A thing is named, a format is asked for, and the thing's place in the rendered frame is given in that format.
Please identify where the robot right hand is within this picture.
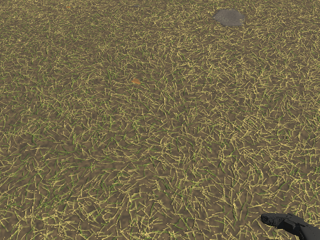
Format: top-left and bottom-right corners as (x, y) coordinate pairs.
(261, 213), (320, 240)

